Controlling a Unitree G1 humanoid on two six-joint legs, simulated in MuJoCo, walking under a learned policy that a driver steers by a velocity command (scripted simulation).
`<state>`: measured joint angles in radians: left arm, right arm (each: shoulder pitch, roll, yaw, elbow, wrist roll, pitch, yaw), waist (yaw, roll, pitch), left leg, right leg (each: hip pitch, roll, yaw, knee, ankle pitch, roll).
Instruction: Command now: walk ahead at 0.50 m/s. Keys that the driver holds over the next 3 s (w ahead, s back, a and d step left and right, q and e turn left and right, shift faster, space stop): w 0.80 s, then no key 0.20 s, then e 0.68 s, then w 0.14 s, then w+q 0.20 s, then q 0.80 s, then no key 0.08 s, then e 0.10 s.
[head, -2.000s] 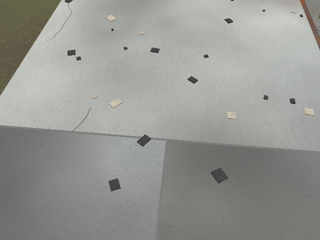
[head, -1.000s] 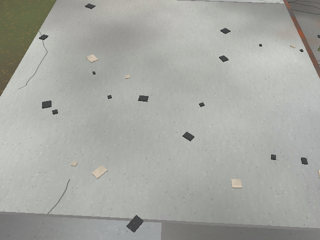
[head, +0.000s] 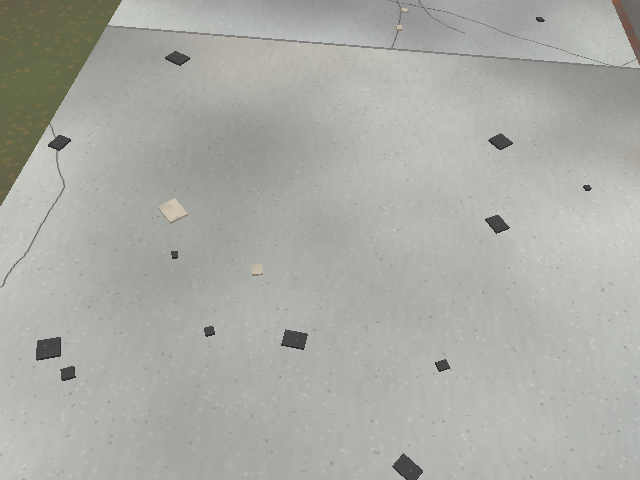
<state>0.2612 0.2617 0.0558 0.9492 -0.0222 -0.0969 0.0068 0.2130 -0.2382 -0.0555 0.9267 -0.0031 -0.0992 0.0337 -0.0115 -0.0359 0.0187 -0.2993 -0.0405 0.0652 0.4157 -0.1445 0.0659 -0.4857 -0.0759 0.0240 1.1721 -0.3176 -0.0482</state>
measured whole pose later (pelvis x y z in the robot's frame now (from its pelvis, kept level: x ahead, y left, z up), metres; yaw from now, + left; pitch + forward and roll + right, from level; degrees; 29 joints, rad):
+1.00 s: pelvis +0.54 -0.02 -0.02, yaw +0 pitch +2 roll -2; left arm 0.33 0.25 0.05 1.02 0.00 -0.06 0.01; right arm 0.01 -0.23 -0.05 0.88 -0.01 -0.10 0.03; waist 0.05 0.00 0.04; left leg -0.50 0.02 0.03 0.53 -0.07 0.05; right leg -0.14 0.02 0.01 0.80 -0.55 0.01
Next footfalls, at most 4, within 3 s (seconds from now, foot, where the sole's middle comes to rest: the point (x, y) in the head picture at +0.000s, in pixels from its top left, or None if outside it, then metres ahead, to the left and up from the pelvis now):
0.40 right None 0.40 -0.15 -0.78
0.94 left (281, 381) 0.70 0.08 -0.78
1.48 right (388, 415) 0.62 -0.15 -0.78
1.94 left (299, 365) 0.74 0.04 -0.78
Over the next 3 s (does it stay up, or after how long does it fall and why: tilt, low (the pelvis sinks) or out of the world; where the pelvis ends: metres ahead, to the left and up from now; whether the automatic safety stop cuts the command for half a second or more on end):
stays up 0.83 -0.06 0.00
